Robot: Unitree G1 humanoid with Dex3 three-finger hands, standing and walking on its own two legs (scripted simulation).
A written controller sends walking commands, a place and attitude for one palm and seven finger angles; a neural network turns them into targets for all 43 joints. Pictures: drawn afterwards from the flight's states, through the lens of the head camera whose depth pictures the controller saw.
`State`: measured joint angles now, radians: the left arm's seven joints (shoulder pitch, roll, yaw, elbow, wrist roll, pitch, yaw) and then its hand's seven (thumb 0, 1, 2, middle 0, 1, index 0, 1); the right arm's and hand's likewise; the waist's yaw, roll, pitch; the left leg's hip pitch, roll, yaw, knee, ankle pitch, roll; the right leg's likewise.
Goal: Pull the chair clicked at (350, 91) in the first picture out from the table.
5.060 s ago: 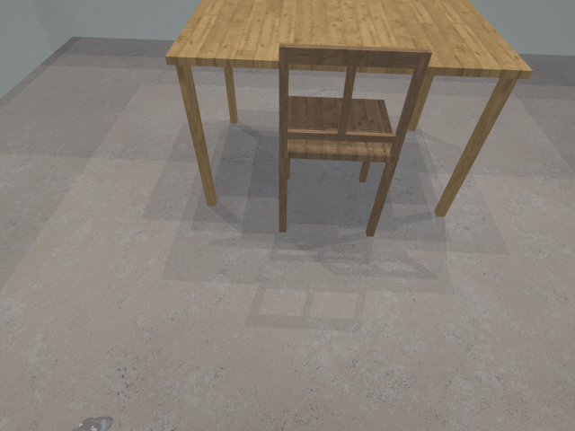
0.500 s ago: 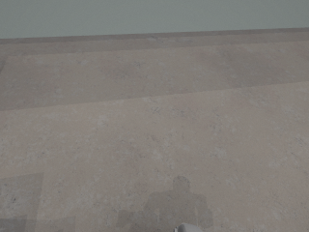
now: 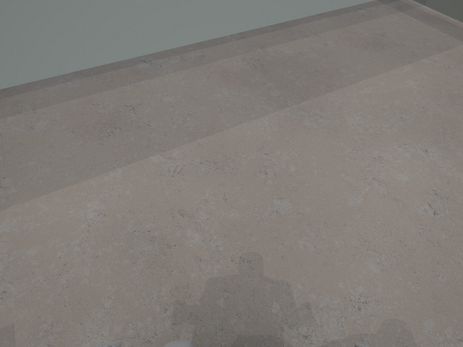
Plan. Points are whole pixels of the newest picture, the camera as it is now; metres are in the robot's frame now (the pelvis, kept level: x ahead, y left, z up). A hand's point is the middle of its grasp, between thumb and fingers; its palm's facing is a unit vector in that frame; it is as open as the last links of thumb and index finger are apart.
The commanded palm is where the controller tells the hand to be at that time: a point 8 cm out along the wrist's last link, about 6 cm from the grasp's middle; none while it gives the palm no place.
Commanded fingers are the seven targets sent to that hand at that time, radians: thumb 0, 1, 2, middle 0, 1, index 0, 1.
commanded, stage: walk to a spot facing it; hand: left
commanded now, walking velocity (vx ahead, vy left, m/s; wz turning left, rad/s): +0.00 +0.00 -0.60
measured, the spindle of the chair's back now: out of the picture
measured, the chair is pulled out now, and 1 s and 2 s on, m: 0.00 0.00 0.00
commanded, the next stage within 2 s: turn to face it in 0.36 s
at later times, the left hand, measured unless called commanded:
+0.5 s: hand (173, 300) +0.23 +0.14 -0.17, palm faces -0.35 -0.91 -0.22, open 7.4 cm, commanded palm none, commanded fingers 0.00 0.90 0.90 -0.20 -0.30 -0.20 -0.30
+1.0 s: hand (153, 327) +0.18 +0.18 -0.19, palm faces -0.06 -0.98 -0.20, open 7.3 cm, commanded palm none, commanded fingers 0.00 0.90 0.90 -0.20 -0.30 -0.20 -0.30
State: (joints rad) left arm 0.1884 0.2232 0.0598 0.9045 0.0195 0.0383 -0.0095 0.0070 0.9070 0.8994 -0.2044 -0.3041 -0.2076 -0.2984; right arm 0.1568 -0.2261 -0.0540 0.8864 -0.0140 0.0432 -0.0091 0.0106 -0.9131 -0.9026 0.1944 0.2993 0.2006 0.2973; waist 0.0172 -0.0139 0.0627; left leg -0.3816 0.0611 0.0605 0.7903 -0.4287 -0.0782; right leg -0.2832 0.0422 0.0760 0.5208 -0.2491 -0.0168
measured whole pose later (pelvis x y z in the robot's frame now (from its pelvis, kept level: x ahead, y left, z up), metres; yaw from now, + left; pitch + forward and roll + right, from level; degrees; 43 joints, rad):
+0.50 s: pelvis +0.05 -0.01 -0.01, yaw -19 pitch +0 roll +0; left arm 0.11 0.23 0.07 0.90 0.02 0.04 -0.03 0.01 0.91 0.90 -0.20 -0.30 -0.20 -0.30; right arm 0.34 -0.20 -0.06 0.97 -0.02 0.01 -0.01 0.01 -0.91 -0.90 0.20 0.30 0.20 0.30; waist -0.04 0.00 0.11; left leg -0.15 0.18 0.34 0.65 -0.44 -0.05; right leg -0.33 -0.03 -0.11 0.61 -0.27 0.00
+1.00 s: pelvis +0.08 -0.01 -0.01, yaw -6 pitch +1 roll -1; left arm 0.18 0.21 0.07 0.96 0.02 0.05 0.03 0.00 0.91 0.90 -0.20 -0.30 -0.21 -0.30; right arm 0.23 -0.17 -0.06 0.95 -0.02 0.02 0.00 0.01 -0.92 -0.90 0.20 0.30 0.20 0.30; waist -0.02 -0.04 0.07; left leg -0.36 0.04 0.13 0.67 -0.33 0.06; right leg -0.42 -0.09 -0.11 1.05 -0.53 0.05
